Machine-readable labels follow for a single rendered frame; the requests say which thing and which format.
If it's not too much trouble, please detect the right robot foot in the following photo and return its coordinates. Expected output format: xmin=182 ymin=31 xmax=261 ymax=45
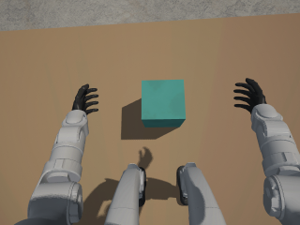
xmin=177 ymin=165 xmax=188 ymax=206

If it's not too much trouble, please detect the left robot hand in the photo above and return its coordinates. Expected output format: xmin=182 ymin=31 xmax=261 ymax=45
xmin=72 ymin=84 xmax=98 ymax=115

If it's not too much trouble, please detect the carton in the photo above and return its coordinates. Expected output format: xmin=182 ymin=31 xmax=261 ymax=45
xmin=142 ymin=79 xmax=186 ymax=128

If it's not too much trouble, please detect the left robot forearm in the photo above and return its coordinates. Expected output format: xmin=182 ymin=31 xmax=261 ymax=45
xmin=27 ymin=110 xmax=89 ymax=218

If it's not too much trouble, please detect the right robot hand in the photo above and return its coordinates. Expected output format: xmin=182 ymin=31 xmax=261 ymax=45
xmin=233 ymin=78 xmax=267 ymax=114

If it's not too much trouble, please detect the right robot forearm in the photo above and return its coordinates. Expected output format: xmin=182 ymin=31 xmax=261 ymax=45
xmin=250 ymin=103 xmax=300 ymax=177

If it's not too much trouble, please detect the right robot upper arm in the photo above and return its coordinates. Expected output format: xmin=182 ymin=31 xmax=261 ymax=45
xmin=262 ymin=174 xmax=300 ymax=225

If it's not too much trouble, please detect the left robot thigh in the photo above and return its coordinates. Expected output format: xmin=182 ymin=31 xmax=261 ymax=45
xmin=104 ymin=168 xmax=144 ymax=225

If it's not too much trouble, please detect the left robot upper arm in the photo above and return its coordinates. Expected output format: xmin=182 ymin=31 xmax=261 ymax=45
xmin=14 ymin=181 xmax=83 ymax=225

